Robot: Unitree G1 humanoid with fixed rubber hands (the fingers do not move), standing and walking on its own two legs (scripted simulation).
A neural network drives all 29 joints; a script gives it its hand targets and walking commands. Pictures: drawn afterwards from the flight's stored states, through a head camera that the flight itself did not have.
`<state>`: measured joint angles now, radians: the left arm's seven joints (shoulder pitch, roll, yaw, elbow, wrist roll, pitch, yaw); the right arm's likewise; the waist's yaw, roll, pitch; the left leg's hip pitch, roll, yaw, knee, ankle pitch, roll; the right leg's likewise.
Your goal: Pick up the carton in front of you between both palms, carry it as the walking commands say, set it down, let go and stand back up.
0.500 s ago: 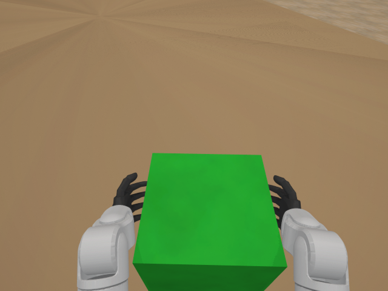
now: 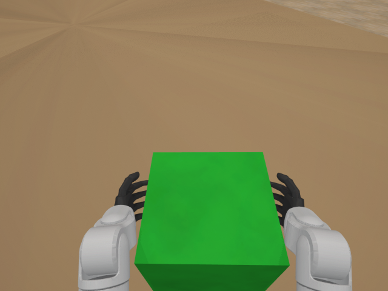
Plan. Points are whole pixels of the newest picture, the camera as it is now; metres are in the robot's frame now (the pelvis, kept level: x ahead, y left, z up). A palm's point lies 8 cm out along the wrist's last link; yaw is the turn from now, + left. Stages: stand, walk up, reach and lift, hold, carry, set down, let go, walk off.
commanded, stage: carry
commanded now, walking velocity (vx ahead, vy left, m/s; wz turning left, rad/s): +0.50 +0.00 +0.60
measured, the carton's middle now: (207, 229) +0.27 -0.01 +0.03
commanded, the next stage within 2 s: none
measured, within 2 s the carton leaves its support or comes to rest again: neither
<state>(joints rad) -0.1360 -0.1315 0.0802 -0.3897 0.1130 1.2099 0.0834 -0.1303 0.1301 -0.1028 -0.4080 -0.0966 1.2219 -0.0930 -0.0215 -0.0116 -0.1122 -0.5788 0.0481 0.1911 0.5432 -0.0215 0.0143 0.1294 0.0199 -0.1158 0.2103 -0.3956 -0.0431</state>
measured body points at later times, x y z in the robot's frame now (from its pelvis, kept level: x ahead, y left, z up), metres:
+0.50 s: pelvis +0.33 +0.02 +0.01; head +0.33 +0.02 +0.46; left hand +0.56 +0.24 +0.09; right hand +0.64 -0.05 +0.10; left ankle +0.18 +0.08 -0.73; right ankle +0.51 -0.09 -0.71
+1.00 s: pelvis +0.64 +0.09 +0.01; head +0.64 +0.08 +0.46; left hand +0.84 +0.32 +0.10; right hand +0.95 +0.04 +0.09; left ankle +0.73 +0.24 -0.71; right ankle +0.53 -0.07 -0.73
